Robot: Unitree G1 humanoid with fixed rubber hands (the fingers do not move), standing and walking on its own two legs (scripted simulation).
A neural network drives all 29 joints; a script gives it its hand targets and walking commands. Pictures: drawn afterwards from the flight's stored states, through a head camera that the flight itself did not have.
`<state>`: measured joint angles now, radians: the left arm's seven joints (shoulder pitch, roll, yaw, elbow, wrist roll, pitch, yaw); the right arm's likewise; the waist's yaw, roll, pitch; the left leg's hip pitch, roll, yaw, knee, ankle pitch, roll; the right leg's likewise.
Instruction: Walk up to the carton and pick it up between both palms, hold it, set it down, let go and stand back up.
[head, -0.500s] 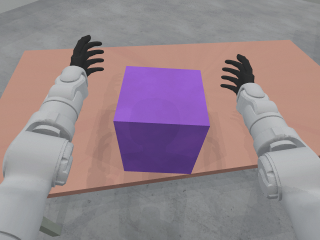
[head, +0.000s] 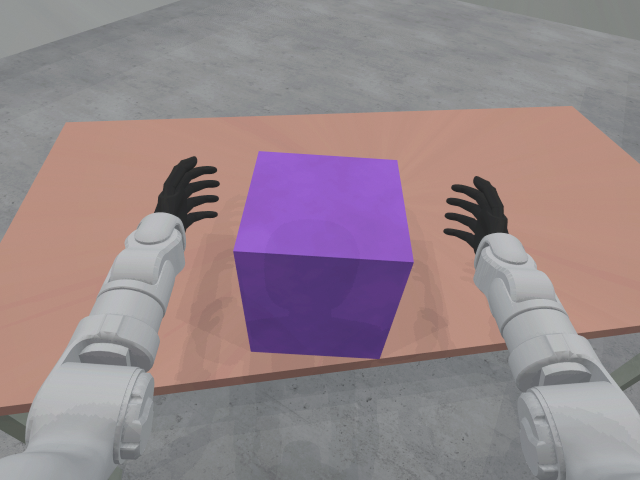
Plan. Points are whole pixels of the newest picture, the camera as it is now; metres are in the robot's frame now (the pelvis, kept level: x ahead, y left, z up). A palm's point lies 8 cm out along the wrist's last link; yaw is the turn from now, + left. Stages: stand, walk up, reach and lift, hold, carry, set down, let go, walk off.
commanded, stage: set down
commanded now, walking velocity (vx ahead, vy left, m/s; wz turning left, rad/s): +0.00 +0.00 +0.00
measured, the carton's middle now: (321, 259) +0.44 +0.00 +0.00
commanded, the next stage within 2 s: none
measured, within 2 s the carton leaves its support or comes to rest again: neither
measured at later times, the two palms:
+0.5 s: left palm (163, 288) +0.35 +0.21 +0.05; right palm (481, 305) +0.33 -0.20 +0.05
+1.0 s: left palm (159, 367) +0.27 +0.21 -0.01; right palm (487, 379) +0.26 -0.21 -0.01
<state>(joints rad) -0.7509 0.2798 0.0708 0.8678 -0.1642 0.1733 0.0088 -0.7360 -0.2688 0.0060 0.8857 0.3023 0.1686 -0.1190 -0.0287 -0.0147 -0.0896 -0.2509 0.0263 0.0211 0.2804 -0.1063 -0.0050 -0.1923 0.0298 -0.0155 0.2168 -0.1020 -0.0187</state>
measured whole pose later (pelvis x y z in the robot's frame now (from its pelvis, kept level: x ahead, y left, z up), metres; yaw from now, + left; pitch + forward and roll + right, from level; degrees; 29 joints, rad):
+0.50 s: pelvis +0.01 +0.01 +0.00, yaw -1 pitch +2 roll -1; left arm -0.35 0.22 0.05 0.71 -0.13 -0.08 0.00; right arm -0.33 -0.19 -0.03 0.69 0.22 -0.02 -0.10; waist -0.01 -0.02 -0.09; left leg -0.19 0.02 0.03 0.29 -0.14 0.00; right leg -0.14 0.02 0.00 0.22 -0.12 -0.01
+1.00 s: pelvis +0.02 +0.00 +0.00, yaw -1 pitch +3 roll -1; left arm -0.02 0.21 -0.03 0.66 -0.18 -0.33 0.02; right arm 0.02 -0.17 0.02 0.57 0.20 -0.23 -0.05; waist 0.01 -0.01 -0.08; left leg -0.20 0.03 0.03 0.32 -0.17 -0.01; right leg -0.15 0.04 0.01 0.26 -0.16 -0.02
